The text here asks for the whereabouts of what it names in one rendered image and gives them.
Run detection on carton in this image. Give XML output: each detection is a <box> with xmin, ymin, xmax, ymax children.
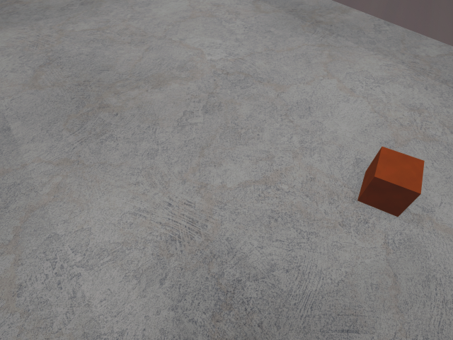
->
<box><xmin>358</xmin><ymin>147</ymin><xmax>424</xmax><ymax>217</ymax></box>

